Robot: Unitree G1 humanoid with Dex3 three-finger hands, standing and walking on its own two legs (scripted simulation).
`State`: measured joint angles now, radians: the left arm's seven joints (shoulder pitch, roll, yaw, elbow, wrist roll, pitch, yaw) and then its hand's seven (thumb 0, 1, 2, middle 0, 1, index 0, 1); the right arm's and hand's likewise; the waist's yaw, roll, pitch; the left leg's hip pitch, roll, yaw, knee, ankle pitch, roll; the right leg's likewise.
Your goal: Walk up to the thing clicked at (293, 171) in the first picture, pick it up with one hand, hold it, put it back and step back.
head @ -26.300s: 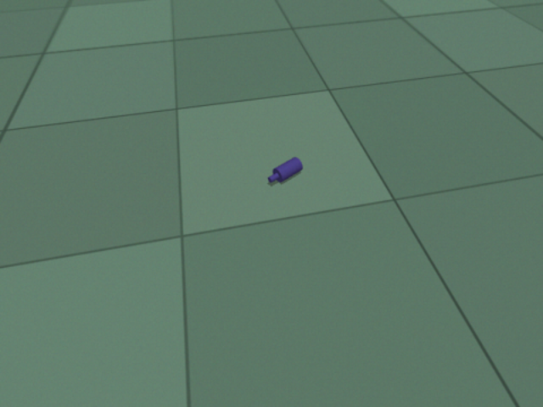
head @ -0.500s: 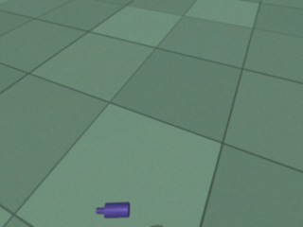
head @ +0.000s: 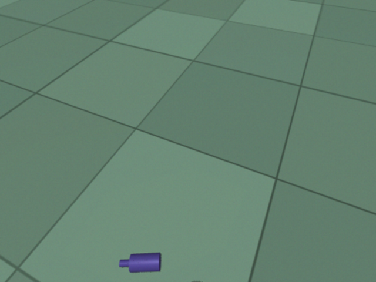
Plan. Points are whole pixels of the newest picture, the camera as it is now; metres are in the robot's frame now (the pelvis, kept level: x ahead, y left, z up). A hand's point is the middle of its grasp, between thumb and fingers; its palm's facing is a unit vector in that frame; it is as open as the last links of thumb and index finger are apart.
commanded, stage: stand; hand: left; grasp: from above
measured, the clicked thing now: (140, 262) +0.34 +0.26 -0.74
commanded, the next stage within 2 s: rise first in 0.06 s
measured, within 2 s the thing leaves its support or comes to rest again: neither
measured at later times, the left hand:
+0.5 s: hand out of the picture +0.15 +0.26 -0.18, palm faces -0.06 -0.92 -0.38, open 10.8 cm
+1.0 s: hand out of the picture +0.13 +0.27 -0.32, palm faces -0.30 -0.75 -0.59, open 14.1 cm
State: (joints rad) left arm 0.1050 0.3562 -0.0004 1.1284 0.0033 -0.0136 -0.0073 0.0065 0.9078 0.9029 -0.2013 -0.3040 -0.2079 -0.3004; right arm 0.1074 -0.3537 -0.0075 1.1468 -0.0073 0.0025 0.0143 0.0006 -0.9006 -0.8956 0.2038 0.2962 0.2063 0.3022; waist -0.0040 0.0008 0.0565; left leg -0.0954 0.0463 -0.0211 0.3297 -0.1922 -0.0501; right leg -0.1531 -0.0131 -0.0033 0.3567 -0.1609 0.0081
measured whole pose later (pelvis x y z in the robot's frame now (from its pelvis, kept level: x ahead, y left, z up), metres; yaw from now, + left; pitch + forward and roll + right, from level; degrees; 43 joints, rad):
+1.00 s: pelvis -0.02 +0.02 -0.17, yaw +1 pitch +26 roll -1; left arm 0.19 0.31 0.09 0.51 0.46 0.02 0.11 0.00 -0.54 1.00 -0.09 -1.03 -0.08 -1.05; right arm 0.10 -0.25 -0.06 0.58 0.00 -0.16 0.02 0.00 -0.90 -0.90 0.20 0.30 0.21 0.30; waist -0.01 -0.01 -0.18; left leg -1.29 0.01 -0.05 1.49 -0.66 -0.03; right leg -1.32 -0.04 0.01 1.45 -0.59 0.04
